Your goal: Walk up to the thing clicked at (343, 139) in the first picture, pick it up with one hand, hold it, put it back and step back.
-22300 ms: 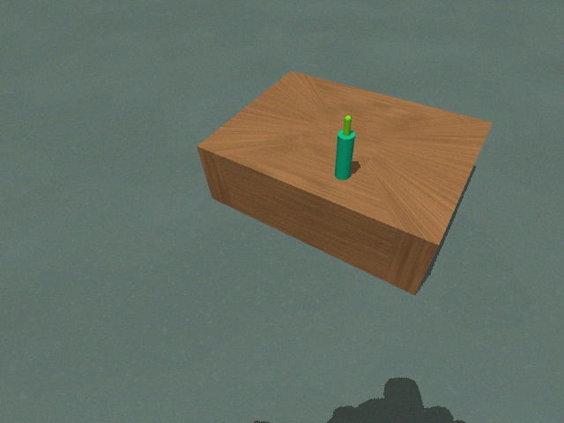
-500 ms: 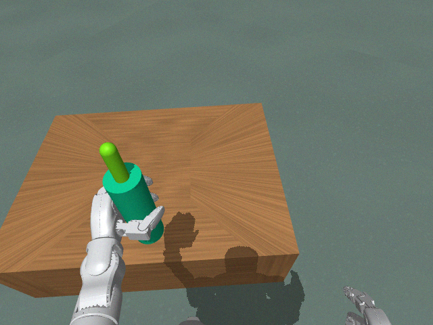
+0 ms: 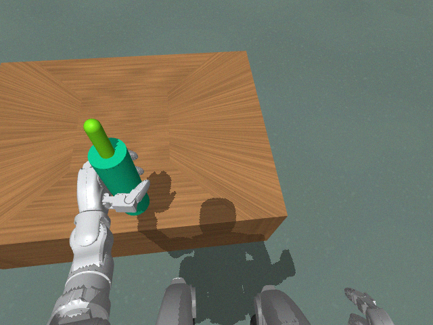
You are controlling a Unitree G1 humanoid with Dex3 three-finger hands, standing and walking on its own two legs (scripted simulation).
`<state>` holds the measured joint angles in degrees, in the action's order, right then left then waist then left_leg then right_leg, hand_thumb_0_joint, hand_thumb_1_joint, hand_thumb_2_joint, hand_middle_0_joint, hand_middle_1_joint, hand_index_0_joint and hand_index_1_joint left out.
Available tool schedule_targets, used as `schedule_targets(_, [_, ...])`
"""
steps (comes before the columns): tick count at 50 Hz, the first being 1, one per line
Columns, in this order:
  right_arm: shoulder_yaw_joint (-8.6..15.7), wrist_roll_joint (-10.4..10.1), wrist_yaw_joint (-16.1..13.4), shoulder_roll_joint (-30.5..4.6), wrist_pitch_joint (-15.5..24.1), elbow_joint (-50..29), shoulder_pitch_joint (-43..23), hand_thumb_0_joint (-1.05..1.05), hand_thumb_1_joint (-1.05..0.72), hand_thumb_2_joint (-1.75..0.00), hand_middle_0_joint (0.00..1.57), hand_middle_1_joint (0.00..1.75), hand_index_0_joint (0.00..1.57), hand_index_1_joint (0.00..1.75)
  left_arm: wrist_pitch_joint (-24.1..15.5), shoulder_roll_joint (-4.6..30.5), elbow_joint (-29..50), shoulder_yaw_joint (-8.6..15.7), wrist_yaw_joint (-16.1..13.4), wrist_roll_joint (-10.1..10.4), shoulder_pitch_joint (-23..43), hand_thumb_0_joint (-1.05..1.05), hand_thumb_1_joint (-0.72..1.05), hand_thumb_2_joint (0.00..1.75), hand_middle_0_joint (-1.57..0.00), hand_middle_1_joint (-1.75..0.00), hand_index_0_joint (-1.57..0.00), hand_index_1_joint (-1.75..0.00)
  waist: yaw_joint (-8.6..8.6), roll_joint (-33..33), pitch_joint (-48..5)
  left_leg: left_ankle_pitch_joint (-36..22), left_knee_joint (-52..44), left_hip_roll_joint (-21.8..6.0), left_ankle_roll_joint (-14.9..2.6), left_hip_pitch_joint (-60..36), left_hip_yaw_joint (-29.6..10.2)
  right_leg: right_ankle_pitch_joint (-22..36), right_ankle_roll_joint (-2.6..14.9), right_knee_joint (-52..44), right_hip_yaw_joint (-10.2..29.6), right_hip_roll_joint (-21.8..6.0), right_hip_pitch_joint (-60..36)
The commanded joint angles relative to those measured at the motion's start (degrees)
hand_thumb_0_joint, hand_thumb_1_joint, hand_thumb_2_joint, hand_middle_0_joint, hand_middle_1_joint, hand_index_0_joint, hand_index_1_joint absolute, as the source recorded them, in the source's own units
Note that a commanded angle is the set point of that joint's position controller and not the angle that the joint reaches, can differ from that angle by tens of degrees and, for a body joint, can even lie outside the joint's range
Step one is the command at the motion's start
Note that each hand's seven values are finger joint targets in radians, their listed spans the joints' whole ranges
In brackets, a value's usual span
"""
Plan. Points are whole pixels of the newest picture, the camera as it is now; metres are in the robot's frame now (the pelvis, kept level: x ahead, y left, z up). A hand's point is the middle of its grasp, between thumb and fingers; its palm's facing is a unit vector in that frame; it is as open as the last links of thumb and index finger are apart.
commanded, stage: crouch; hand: left
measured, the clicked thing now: (118, 171) +0.39 +0.20 +0.02
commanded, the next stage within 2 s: lower in 0.98 s
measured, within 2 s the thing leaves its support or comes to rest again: neither
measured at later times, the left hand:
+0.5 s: hand (141, 178) +0.45 +0.19 -0.13, palm faces +0.13 -0.99 +0.00, open 8.2 cm
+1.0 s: hand (146, 175) +0.48 +0.19 -0.18, palm faces +0.11 -0.99 -0.04, open 8.2 cm
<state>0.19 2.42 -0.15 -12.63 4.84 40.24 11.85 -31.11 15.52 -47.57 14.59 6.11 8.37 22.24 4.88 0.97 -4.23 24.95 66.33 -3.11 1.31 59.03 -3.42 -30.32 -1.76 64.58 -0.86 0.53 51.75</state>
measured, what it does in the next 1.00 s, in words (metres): lowers itself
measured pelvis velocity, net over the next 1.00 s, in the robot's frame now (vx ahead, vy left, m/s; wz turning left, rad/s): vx -0.03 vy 0.00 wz -0.09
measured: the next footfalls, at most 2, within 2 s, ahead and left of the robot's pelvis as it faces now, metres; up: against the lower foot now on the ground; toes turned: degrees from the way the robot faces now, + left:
none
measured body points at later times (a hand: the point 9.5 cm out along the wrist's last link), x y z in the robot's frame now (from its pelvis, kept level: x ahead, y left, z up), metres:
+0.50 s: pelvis -0.02 +0.00 -0.11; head +0.16 +0.04 +0.30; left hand +0.44 +0.25 -0.13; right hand +0.05 -0.26 -0.23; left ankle +0.06 +0.13 -0.65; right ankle +0.01 -0.14 -0.65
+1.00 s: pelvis -0.03 +0.00 -0.16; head +0.18 +0.04 +0.24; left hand +0.47 +0.25 -0.18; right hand +0.02 -0.26 -0.27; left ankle +0.06 +0.13 -0.65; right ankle +0.01 -0.14 -0.65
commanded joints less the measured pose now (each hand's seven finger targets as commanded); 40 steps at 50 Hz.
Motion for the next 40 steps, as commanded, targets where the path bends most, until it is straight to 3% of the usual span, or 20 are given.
schedule_targets(1, [2.7,0.78,-0.3,-9.44,1.03,-4.94,3.99,0.0,-0.91,-0.91,0.2,0.3,0.2,0.3,-11.55,12.43,16.6,4.21,0.34,2.53,31.01,0.0,0.25,1.24,-1.35,-1.41,-1.35,-1.42,0.0,-11.14,-34.62,-11.15,-0.52,0.91,-1.49,-21.53,-0.52,12.82,3.5,-0.85,-2.12,1.38,5.96])
schedule_targets(3, [2.6,1.0,-0.02,-9.82,0.56,-4.7,4.36,0.0,-0.91,-0.91,0.2,0.3,0.2,0.3,-11.89,12.7,14.25,4.06,0.74,2.28,32.45,0.0,0.25,1.26,-1.36,-1.42,-1.37,-1.43,0.52,-12.79,-36.24,-12.36,1.42,0.67,-1.23,-20.46,-1.19,12.61,3.8,1.86,-2.61,1.75,9.32])
schedule_targets(5, [2.6,1.11,0.26,-10.58,0.05,-3.88,5.62,0.0,-0.92,-0.91,0.2,0.3,0.2,0.3,-12.15,15.72,13.42,6.3,0.68,1.67,32.66,0.0,0.29,1.28,-1.37,-1.42,-1.37,-1.44,-0.61,-14.65,-39.38,-16.17,3.16,0.28,-0.99,-20.52,-1.99,13.3,3.99,4.79,-3.1,1.72,12.16])
schedule_targets(7, [2.77,1.26,0.53,-10.81,-0.44,-3.44,5.4,0.0,-0.93,-0.91,0.2,0.3,0.2,0.3,-12.16,14.69,11.62,5.55,1.19,1.2,33.95,0.0,0.29,1.28,-1.4,-1.44,-1.4,-1.45,0.23,-15.52,-38.78,-15.99,4.74,-0.04,-0.7,-18.91,-2.52,12.13,4.21,7.08,-3.33,1.82,15.96])
schedule_targets(8, [2.7,1.28,0.54,-10.79,-0.75,-3.66,5.48,0.0,-0.93,-0.91,0.2,0.3,0.2,0.3,-11.98,16.37,11.8,6.8,1.05,1.09,34.87,0.0,0.3,1.29,-1.41,-1.45,-1.41,-1.46,0.17,-15.83,-38.69,-14.6,5.07,0.08,-0.71,-16.98,-2.5,11.54,4.36,7.57,-3.26,1.88,16.05])
schedule_targets(9, [2.78,1.18,0.66,-10.93,-0.92,-3.2,6.28,0.0,-0.93,-0.91,0.2,0.3,0.2,0.3,-11.88,15.1,10.65,6.72,1.18,1.44,34.72,0.0,0.3,1.29,-1.4,-1.44,-1.4,-1.45,0.73,-14.26,-40.47,-17.2,6.72,-0.12,-0.97,-16.81,-2.71,13.64,4.07,8.43,-3.36,1.86,16.42])
schedule_targets(10, [2.68,1.06,0.65,-10.91,-1.23,-3.23,6.02,0.0,-0.93,-0.91,0.2,0.3,0.2,0.3,-11.65,17.52,10.89,8.31,0.98,1.4,36.09,0.0,0.31,1.29,-1.4,-1.44,-1.4,-1.45,0.27,-14.12,-39.93,-14.87,7.57,0.12,-1.2,-14.29,-2.27,12.62,4.11,8.69,-2.98,1.99,16.61])
schedule_targets(13, [2.5,1.13,1.05,-10.56,-1.74,-2.73,7.11,0.0,-0.93,-0.91,0.2,0.3,0.2,0.3,-11.29,17.57,10.41,9.02,0.82,1.47,36.73,0.0,0.32,1.29,-1.38,-1.43,-1.38,-1.44,1.16,-11.51,-42.75,-16.67,11.27,0.26,-2.02,-10.59,-1.87,16.52,3.45,10.05,-2.48,2.08,15.39])
schedule_targets(14, [2.44,1.27,1.15,-10.54,-1.91,-2.59,6.68,0.0,-0.93,-0.91,0.2,0.3,0.2,0.3,-11.46,19.89,11.57,9.91,0.73,1.18,38.85,0.0,0.31,1.29,-1.37,-1.43,-1.37,-1.44,1.01,-11.85,-43.14,-14.94,12.41,0.28,-2.23,-9.46,-1.63,15.68,3.34,10.5,-2.07,2.16,16.02])
schedule_targets(15, [2.53,1.36,1.1,-10.48,-2.05,-2.66,6.85,0.0,-0.93,-0.91,0.2,0.3,0.2,0.3,-11.39,20.01,11.29,10.22,0.69,0.91,38.73,0.0,0.3,1.29,-1.37,-1.43,-1.37,-1.44,1.67,-11.38,-43.18,-14.21,12.82,0.35,-2.29,-8.5,-1.74,15.37,3.32,10.88,-2.19,2.17,16.23])
schedule_targets(16, [2.45,1.45,1.24,-10.25,-2.15,-2.57,7.0,0.0,-0.93,-0.91,0.2,0.3,0.2,0.3,-11.32,20.73,11.85,10.11,0.47,0.58,39.79,0.0,0.31,1.28,-1.36,-1.42,-1.36,-1.43,1.56,-11.21,-43.95,-13.06,13.8,0.37,-2.51,-6.75,-1.32,15.27,3.17,11.04,-1.67,2.23,15.63])
schedule_targets(17, [2.46,1.51,1.21,-10.16,-2.23,-2.35,6.84,0.0,-0.93,-0.91,0.2,0.3,0.2,0.3,-11.35,20.82,11.99,10.17,0.65,0.34,41.42,0.0,0.32,1.28,-1.35,-1.42,-1.36,-1.43,2.67,-11.07,-43.91,-11.99,14.56,0.19,-2.55,-6.3,-1.52,14.6,3.12,11.62,-1.68,2.16,17.0])
schedule_targets(20, [2.16,1.69,1.46,-10.17,-2.32,-1.93,6.72,0.0,-0.93,-0.91,0.2,0.3,0.2,0.3,-11.37,23.52,13.92,10.75,0.57,0.15,45.82,0.0,0.28,1.27,-1.35,-1.41,-1.35,-1.42,2.64,-14.42,-45.25,-10.74,15.79,-0.02,-2.17,-6.59,-1.97,12.77,3.43,13.54,-1.5,2.24,20.35])
schedule_targets(23, [1.95,1.83,1.56,-10.38,-2.59,-1.77,6.77,0.0,-0.93,-0.91,0.2,0.3,0.2,0.3,-10.77,23.4,12.19,10.39,0.51,-0.27,47.51,0.0,0.28,1.28,-1.33,-1.41,-1.33,-1.42,3.27,-16.92,-45.12,-9.82,16.36,-0.34,-1.71,-6.35,-2.5,10.61,3.88,15.43,-2.08,2.34,24.12])
schedule_targets(26, [1.53,1.87,1.58,-10.06,-2.94,-1.6,6.48,0.0,-0.94,-0.91,0.2,0.3,0.2,0.3,-9.95,26.39,10.76,11.79,-0.02,-0.89,48.7,0.0,0.27,1.29,-1.34,-1.42,-1.34,-1.43,2.55,-17.22,-44.88,-7.0,18.08,-0.22,-2.05,-2.35,-1.41,9.41,3.69,14.97,-1.05,2.46,23.5])
schedule_targets(30, [1.47,1.91,1.63,-10.39,-3.33,-1.78,6.57,0.0,-0.93,-0.91,0.2,0.3,0.2,0.3,-8.57,25.71,7.34,11.27,0.08,-1.41,49.68,0.0,0.26,1.3,-1.35,-1.44,-1.36,-1.45,3.5,-16.78,-44.55,-5.55,19.4,-0.27,-2.07,0.0,-1.68,8.18,3.76,16.25,-1.48,2.64,25.46])
schedule_targets(35, [1.49,2.02,2.14,-11.43,-4.0,-1.64,7.55,0.0,-0.93,-0.91,0.2,0.3,0.2,0.3,-7.77,26.69,4.29,12.26,0.11,-2.83,49.05,0.0,0.29,1.31,-1.37,-1.45,-1.38,-1.46,3.06,-18.4,-44.92,-10.32,20.75,-0.71,-1.5,-1.19,-3.3,9.12,4.29,20.79,-3.21,2.63,30.89])
schedule_targets(36, [1.51,2.06,2.23,-11.25,-4.1,-1.76,7.59,0.0,-0.93,-0.91,0.2,0.3,0.2,0.3,-7.53,26.32,4.48,11.21,0.27,-3.25,49.64,0.0,0.28,1.32,-1.38,-1.45,-1.38,-1.46,3.35,-18.33,-45.54,-10.82,21.31,-0.69,-1.7,-0.89,-2.95,9.65,4.22,20.56,-2.99,2.74,30.69])
schedule_targets(39, [1.5,2.07,2.23,-11.35,-4.23,-1.96,7.5,0.0,-0.93,-0.91,0.2,0.3,0.2,0.3,-7.31,26.71,4.68,10.97,0.13,-3.63,51.94,0.0,0.28,1.31,-1.38,-1.45,-1.38,-1.46,4.19,-18.34,-44.11,-6.4,21.37,-0.71,-1.66,1.54,-3.03,7.15,4.26,21.03,-3.06,2.8,31.95])
schedule_targets(40, [1.54,1.96,2.22,-11.49,-4.23,-2.0,7.91,0.0,-0.93,-0.91,0.2,0.3,0.2,0.3,-7.27,27.9,6.33,12.06,-0.09,-3.28,52.95,0.0,0.27,1.31,-1.37,-1.45,-1.38,-1.46,3.6,-18.49,-45.92,-7.38,21.88,-0.75,-1.66,0.85,-3.09,7.69,4.22,21.45,-2.94,2.78,31.91])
